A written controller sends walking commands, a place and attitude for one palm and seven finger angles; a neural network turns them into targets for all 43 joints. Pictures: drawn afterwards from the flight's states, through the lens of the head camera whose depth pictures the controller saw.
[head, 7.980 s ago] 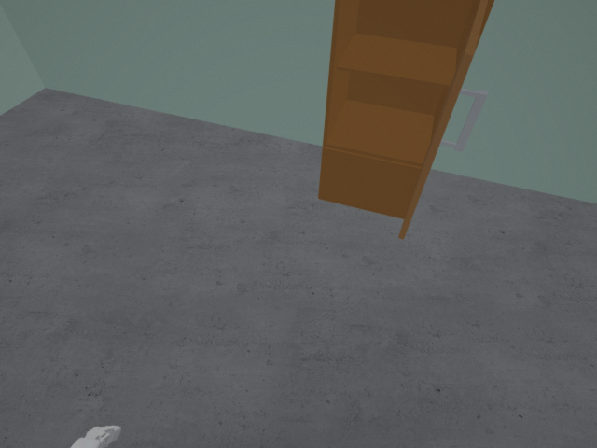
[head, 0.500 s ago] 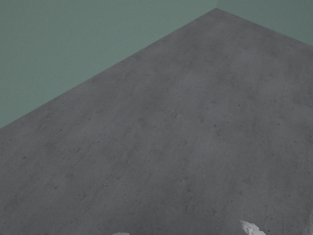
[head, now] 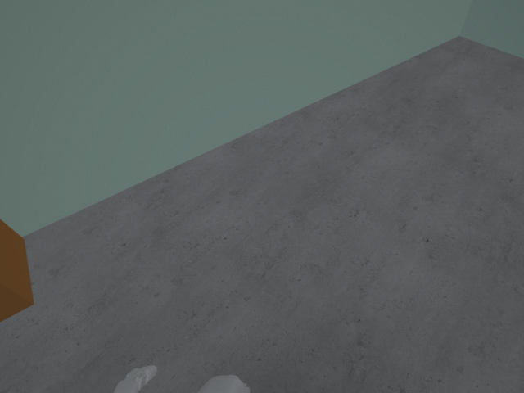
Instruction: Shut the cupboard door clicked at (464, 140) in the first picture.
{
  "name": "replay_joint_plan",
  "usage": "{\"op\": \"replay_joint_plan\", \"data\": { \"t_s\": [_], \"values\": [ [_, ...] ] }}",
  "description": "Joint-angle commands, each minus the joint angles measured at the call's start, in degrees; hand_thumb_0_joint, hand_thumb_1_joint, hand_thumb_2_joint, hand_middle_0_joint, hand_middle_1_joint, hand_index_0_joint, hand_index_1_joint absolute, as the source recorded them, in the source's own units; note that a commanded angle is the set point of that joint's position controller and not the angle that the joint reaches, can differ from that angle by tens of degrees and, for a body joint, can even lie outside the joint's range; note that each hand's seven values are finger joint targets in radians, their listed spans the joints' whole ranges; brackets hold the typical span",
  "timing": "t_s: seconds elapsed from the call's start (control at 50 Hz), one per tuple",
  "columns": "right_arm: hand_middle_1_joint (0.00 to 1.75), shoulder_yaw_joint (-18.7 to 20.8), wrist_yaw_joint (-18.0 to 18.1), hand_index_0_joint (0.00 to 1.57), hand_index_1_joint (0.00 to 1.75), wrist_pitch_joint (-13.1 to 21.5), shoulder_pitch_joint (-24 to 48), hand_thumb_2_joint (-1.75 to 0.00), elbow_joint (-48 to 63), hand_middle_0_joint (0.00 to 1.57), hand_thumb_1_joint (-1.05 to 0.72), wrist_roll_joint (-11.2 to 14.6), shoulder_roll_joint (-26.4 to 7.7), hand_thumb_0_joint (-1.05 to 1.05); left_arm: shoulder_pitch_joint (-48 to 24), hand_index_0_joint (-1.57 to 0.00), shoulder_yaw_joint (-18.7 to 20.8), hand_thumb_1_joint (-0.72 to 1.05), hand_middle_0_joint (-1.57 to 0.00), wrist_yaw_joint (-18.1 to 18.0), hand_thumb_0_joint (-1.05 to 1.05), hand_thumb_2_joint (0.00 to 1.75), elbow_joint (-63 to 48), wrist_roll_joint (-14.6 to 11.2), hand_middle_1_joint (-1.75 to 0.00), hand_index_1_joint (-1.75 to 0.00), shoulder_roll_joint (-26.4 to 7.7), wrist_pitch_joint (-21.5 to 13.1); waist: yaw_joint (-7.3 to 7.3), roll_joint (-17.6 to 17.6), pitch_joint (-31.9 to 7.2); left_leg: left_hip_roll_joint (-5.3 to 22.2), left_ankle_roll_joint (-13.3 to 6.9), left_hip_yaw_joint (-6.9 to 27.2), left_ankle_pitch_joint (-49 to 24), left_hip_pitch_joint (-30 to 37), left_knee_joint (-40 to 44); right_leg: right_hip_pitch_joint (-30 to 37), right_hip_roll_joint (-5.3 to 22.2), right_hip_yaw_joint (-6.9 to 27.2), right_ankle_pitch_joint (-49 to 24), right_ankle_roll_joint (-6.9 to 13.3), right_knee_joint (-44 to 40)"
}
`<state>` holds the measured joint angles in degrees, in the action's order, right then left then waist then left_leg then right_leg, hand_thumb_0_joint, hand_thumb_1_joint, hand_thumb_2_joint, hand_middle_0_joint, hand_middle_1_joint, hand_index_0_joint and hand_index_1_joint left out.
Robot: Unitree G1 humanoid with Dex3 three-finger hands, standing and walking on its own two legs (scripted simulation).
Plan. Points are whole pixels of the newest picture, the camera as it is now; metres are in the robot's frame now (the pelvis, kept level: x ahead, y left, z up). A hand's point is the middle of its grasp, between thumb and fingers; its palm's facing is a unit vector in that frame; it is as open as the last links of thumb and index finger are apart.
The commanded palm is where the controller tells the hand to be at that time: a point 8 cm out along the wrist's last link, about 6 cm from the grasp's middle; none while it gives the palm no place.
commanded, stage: turn to face it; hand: left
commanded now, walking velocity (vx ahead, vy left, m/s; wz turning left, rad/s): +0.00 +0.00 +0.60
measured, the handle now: out of the picture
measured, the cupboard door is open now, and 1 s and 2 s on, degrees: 84 84 84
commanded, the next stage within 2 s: take the last steps up to it in 1.50 s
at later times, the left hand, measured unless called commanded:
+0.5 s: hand out of the picture -0.06 +0.28 -0.17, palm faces +0.34 -0.90 -0.26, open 7.4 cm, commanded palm none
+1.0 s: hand out of the picture -0.05 +0.22 -0.14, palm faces +0.56 -0.78 -0.28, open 7.4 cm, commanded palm none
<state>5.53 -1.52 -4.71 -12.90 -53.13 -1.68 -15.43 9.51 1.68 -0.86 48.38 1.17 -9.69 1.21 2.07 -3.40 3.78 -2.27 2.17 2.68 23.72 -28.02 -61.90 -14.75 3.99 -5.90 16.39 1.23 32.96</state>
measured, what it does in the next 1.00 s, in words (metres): steps on the spot, turning left: left foot, then right foot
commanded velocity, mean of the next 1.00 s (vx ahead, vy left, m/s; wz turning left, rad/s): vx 0.00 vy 0.00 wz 0.59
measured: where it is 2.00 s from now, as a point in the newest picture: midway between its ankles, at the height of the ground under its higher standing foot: outside the picture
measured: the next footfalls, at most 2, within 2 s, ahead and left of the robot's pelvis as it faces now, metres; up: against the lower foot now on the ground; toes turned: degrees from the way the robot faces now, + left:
left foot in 0.34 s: -0.02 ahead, +0.16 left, +0.00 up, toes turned +18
right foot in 0.80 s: +0.07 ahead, -0.07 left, +0.00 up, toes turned +26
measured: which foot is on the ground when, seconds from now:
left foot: up 0.00-0.32, down 0.34-0.80, up 0.82-1.00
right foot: down 0.00-0.34, up 0.36-0.78, down 0.80-1.00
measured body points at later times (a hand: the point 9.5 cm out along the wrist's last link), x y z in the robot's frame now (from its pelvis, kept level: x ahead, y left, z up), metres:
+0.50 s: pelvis -0.03 +0.05 +0.00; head -0.01 +0.08 +0.45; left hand -0.07 +0.33 -0.15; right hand +0.14 -0.17 -0.12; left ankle -0.06 +0.14 -0.73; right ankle +0.00 -0.10 -0.66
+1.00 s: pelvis -0.03 +0.00 +0.00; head +0.01 -0.01 +0.45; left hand -0.08 +0.26 -0.12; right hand +0.17 -0.19 -0.15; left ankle -0.13 +0.11 -0.65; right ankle +0.04 -0.08 -0.73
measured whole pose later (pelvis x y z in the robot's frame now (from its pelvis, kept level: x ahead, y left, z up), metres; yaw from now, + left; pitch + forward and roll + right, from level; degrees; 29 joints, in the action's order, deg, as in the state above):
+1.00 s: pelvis -0.03 +0.00 +0.00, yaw +36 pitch -2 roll +2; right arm 5.5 -2.0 -4.8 -12.4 -53.6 -1.6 -15.8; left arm 10.5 1.5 -1.1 49.5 1.5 -9.8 1.1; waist 2.1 -2.3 4.3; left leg 0.5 3.9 0.6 22.3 -27.8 -65.7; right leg -12.3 5.8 -8.9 16.1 0.4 30.2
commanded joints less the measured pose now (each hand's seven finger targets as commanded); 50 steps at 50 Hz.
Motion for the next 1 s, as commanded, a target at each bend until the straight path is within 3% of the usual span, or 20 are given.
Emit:
{"op": "replay_joint_plan", "data": {
  "t_s": [0.0,0.08,0.18,0.24,0.28,0.3,0.32,0.34,0.36,0.4,0.44,0.62,0.72,0.74,0.76,0.78,0.8,0.86,0.92,0.98],
  "values": [
    [0.30,1.1,-0.6,0.20,0.30,0.9,0.4,-0.90,3.9,0.20,-0.90,0.3,-3.8,0.00,-2.1,-0.20,3.1,0.90,-0.20,-1.3,0.00,0.90,-4.2,0.1,-0.30,-0.30,-11.3,-1.7,-0.31,13.1,-0.5,4.0,1.8,-1.2,-3.9,-3.8,-8.8,0.0,13.9,7.6,-2.3,3.7,-18.0],
    [0.30,0.6,-0.7,0.20,0.30,0.8,4.3,-0.90,4.4,0.20,-0.90,0.4,-3.7,0.00,3.6,-0.20,3.4,0.90,-0.20,-1.2,0.00,0.90,-2.0,0.3,-0.30,-0.30,-13.0,-1.5,-3.45,13.7,-2.0,4.3,2.7,-3.5,-1.1,-3.4,0.2,6.6,15.0,6.0,-5.5,4.7,-17.0],
    [0.30,-0.1,-0.6,0.20,0.30,1.5,7.1,-0.90,5.1,0.20,-0.90,0.9,-3.0,0.00,5.8,-0.20,4.1,0.90,-0.20,-1.0,0.00,0.90,-0.5,0.7,-0.30,-0.30,-15.0,-1.1,-4.86,15.3,-4.9,4.3,2.1,-6.3,3.1,0.7,11.8,10.1,17.5,4.2,-13.1,6.1,-14.4],
    [0.30,-0.7,-0.1,0.20,0.30,2.5,5.0,-0.90,5.0,0.20,-0.90,1.3,-2.7,0.00,5.7,-0.20,4.8,0.90,-0.20,-0.9,0.00,0.90,0.2,0.7,-0.30,-0.30,-16.0,-0.8,-4.29,16.1,-7.7,3.7,1.2,-8.4,2.7,6.8,22.7,10.9,18.7,1.7,-21.8,5.5,-8.8],
    [0.30,-0.5,0.1,0.20,0.30,3.1,0.8,-0.90,4.2,0.20,-0.90,1.1,-4.0,0.00,5.0,-0.20,4.9,0.90,-0.20,-0.5,0.00,0.90,0.6,0.0,-0.30,-0.30,-15.4,-0.3,-1.69,13.0,-9.1,3.4,0.2,-8.6,-8.0,16.0,35.4,6.0,16.9,-2.8,-19.1,1.3,-1.6],
    [0.30,0.4,0.0,0.20,0.30,3.5,-1.7,-0.90,3.8,0.20,-0.90,1.0,-7.6,0.00,5.2,-0.20,4.6,0.90,-0.20,-0.3,0.00,0.90,0.2,-0.4,-0.30,-0.30,-13.5,0.1,-0.10,3.5,-10.0,8.3,-1.6,-1.8,-14.5,25.1,41.6,-3.0,13.8,-4.8,-10.7,-1.8,8.1],
    [0.30,2.1,0.4,0.20,0.30,3.8,-3.9,-0.90,4.1,0.20,-0.90,0.6,-14.5,0.00,3.8,-0.20,3.7,0.90,-0.20,0.3,0.00,0.90,-2.7,-0.6,-0.30,-0.30,-9.2,0.3,1.69,-15.1,-8.6,24.3,-8.6,18.7,-33.5,30.3,43.4,-20.7,5.7,-5.8,18.2,-6.7,20.4],
    [0.30,2.2,0.6,0.20,0.30,3.3,-6.9,-0.90,2.6,0.20,-0.90,0.6,-15.9,0.00,-1.1,-0.20,3.2,0.90,-0.20,0.0,0.00,0.90,-4.1,0.1,-0.30,-0.30,-10.5,0.9,3.74,-10.6,-7.5,27.6,-12.7,19.7,-32.2,25.4,43.7,-20.7,4.8,0.0,20.7,-5.9,28.1],
    [0.30,1.9,1.5,0.20,0.30,3.6,-5.5,-0.90,2.3,0.20,-0.90,0.5,-14.3,0.00,-2.9,-0.20,3.5,0.90,-0.20,-0.3,0.00,0.90,-3.6,0.2,-0.30,-0.30,-9.2,1.1,2.82,-13.4,-6.8,23.8,-12.0,18.5,-29.6,22.9,43.6,-22.3,4.3,3.6,17.4,-6.0,31.3],
    [0.30,0.6,2.1,0.20,0.30,3.7,2.5,-0.90,4.4,0.20,-0.90,0.5,-10.5,0.00,-1.2,-0.20,4.0,0.90,-0.20,0.4,0.00,0.90,-1.7,-0.2,-0.30,-0.30,-10.5,1.0,-0.60,-9.2,-2.9,18.0,-10.5,12.2,-24.3,17.0,44.1,-20.5,4.1,5.0,8.2,-6.2,33.8],
    [0.30,0.0,2.1,0.20,0.30,4.1,4.0,-0.90,5.2,0.20,-0.90,0.6,-9.2,0.00,1.9,-0.20,4.0,0.90,-0.20,0.6,0.00,0.90,0.0,-0.1,-0.30,-0.30,-10.5,0.8,-1.77,-5.9,-3.9,15.0,-9.7,8.9,-28.6,18.7,43.4,-18.9,3.0,4.7,4.8,-6.6,33.2],
    [0.30,1.1,2.0,0.20,0.30,3.6,0.1,-0.90,4.4,0.20,-0.90,0.3,-9.8,0.00,-2.4,-0.20,3.2,0.90,-0.20,-0.2,0.00,0.90,-2.9,-0.7,-0.30,-0.30,-9.2,0.3,0.42,-4.6,-6.2,14.9,-12.5,16.8,-34.3,22.2,40.3,-13.8,-0.6,5.6,9.1,-6.8,18.2],
    [0.30,1.5,1.7,0.20,0.30,3.1,3.6,-0.90,5.6,0.20,-0.90,0.6,-9.2,0.00,3.9,-0.20,3.2,0.90,-0.20,-0.6,0.00,0.90,-2.4,-1.1,-0.30,-0.30,-9.4,-0.7,-2.78,-4.9,-8.2,11.2,-9.7,18.7,-34.1,14.1,34.6,2.2,-3.2,4.1,0.3,-5.6,-2.4],
    [0.30,1.3,1.6,0.20,0.30,3.1,3.5,-0.90,5.9,0.20,-0.90,1.0,-7.8,0.00,5.9,-0.20,3.6,0.90,-0.20,-0.8,0.00,0.90,-2.1,-0.9,-0.30,-0.30,-10.9,-1.3,-3.99,-1.7,-8.5,8.6,-7.1,17.5,-26.8,8.0,31.2,10.1,-0.6,6.1,-4.9,-5.0,-10.6],
    [0.30,0.8,1.2,0.20,0.30,3.2,2.2,-0.90,6.6,0.20,-0.90,1.5,-4.0,0.00,7.5,-0.20,4.6,0.90,-0.20,-1.3,0.00,0.90,-2.0,0.1,-0.30,-0.30,-15.7,-1.9,-4.55,12.2,-9.6,1.7,-2.5,9.0,-9.2,-3.0,20.3,18.9,13.0,18.9,-7.2,-0.9,-16.6],
    [0.30,0.9,1.2,0.20,0.30,3.2,2.6,-0.90,8.1,0.20,-0.90,1.1,-3.5,0.00,6.9,-0.20,4.8,0.90,-0.20,-1.2,0.00,0.90,-2.7,0.3,-0.30,-0.30,-18.7,-1.6,-4.54,18.8,-8.2,-2.7,0.2,1.7,10.7,-7.0,7.7,14.5,24.8,27.7,-12.8,6.2,-17.5],
    [0.30,1.5,1.2,0.20,0.30,2.3,3.4,-0.90,7.6,0.20,-0.90,0.6,-5.9,0.00,5.2,-0.20,5.0,0.90,-0.20,-1.6,0.00,0.90,-3.0,-0.2,-0.30,-0.30,-16.8,-1.6,-4.34,18.7,-7.1,0.6,-0.3,4.3,10.1,-5.4,-1.2,8.2,24.5,26.0,-10.2,8.3,-18.0],
    [0.30,1.2,-0.1,0.20,0.30,1.3,1.9,-0.90,4.4,0.20,-0.90,0.2,-4.6,0.00,-2.6,-0.20,3.3,0.90,-0.20,-1.3,0.00,0.90,-4.5,0.0,-0.30,-0.30,-12.0,-1.6,-0.46,11.8,-0.5,3.4,0.9,1.2,-0.6,-4.9,-10.5,0.9,15.6,12.2,-6.2,5.6,-16.7],
    [0.30,0.8,-0.5,0.20,0.30,1.0,1.7,-0.90,4.0,0.20,-0.90,0.4,-3.6,0.00,-1.1,-0.20,3.2,0.90,-0.20,-1.3,0.00,0.90,-3.9,0.3,-0.30,-0.30,-12.0,-1.7,-1.04,13.5,-1.3,3.8,2.1,-1.6,-2.2,-3.6,-6.3,3.1,14.1,6.3,-8.5,4.5,-16.1],
    [0.30,0.3,-0.5,0.20,0.30,1.1,5.5,-0.90,4.8,0.20,-0.90,0.6,-3.1,0.00,3.0,-0.20,3.7,0.90,-0.20,-1.2,0.00,0.90,-2.1,0.5,-0.30,-0.30,-13.5,-1.5,-3.33,13.9,-2.0,4.2,2.6,-3.8,0.9,-2.1,2.8,6.8,15.7,5.0,-13.6,5.7,-14.8]
  ]
}}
